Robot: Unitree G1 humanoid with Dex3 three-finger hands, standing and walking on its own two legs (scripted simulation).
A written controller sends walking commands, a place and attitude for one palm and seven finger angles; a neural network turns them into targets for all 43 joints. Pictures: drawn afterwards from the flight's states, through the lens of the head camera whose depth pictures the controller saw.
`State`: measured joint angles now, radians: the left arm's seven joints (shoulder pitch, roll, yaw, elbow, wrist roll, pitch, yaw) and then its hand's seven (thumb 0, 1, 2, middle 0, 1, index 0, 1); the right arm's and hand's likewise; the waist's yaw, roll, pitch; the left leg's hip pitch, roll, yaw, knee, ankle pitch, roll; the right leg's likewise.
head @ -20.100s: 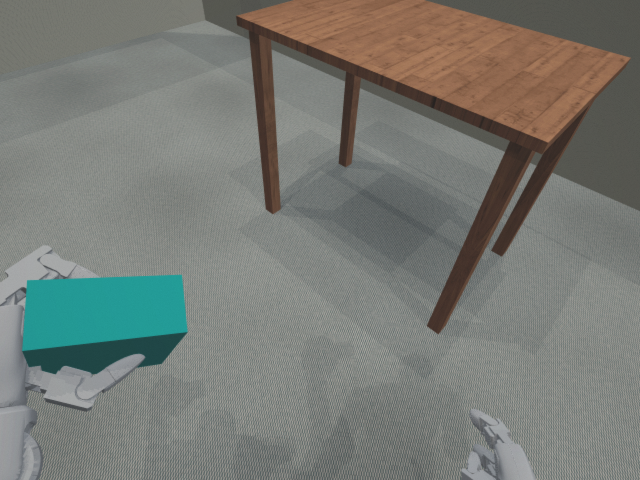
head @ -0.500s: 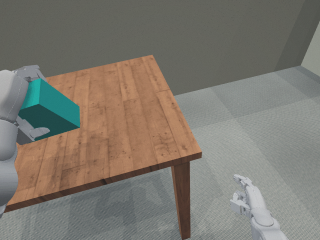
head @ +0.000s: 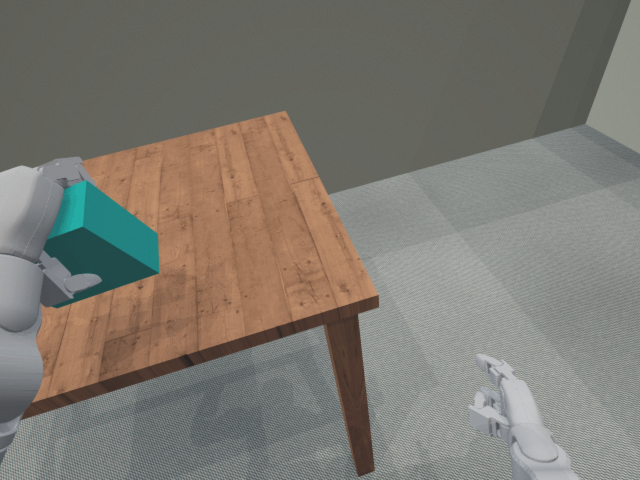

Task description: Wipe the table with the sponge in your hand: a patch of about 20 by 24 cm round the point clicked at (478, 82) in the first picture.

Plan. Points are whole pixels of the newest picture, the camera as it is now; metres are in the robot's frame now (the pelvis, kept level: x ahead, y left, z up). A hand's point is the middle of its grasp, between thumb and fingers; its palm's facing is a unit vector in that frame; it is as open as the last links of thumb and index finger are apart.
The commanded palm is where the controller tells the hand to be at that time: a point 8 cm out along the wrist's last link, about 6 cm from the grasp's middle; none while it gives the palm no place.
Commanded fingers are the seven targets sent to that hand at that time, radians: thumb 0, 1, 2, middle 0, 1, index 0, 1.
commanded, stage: move the sponge above the wiping area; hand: left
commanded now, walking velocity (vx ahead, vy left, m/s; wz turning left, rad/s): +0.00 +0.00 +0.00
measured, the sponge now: (83, 257) +0.26 +0.30 +0.21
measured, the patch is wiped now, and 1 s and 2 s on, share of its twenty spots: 0.00 0.00 0.00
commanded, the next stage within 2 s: none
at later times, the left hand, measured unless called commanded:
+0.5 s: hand (81, 276) +0.24 +0.29 +0.20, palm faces +0.18 -0.08 -0.98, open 9.6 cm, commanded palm +0.20 +0.29 +0.29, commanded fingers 0.00 0.10 1.30 -1.20 -1.60 -1.20 -1.60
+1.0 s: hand (94, 290) +0.24 +0.29 +0.18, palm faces +0.13 -0.12 -0.98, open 9.6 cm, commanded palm +0.21 +0.29 +0.28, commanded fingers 0.00 0.10 1.30 -1.20 -1.60 -1.20 -1.60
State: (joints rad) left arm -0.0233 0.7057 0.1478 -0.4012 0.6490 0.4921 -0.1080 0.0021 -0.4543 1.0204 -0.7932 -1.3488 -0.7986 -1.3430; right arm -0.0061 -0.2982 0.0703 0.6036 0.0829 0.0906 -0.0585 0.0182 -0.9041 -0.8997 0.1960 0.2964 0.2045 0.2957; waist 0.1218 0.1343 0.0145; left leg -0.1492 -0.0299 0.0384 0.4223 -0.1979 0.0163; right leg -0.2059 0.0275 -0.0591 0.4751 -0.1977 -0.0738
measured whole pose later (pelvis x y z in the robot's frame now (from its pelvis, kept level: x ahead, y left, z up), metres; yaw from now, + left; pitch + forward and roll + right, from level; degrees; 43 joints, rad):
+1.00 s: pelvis +0.01 +0.01 +0.00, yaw +0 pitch -4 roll +1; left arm 0.13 0.65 0.05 -0.43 0.69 0.46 -0.13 0.00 -0.45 1.02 -0.79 -1.35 -0.80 -1.35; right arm 0.02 -0.31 0.05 0.61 0.07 0.08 -0.06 0.02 -0.90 -0.90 0.20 0.30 0.20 0.30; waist 0.14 0.13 0.03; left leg -0.15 -0.04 0.04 0.43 -0.22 0.03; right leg -0.20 0.02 -0.05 0.49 -0.22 -0.06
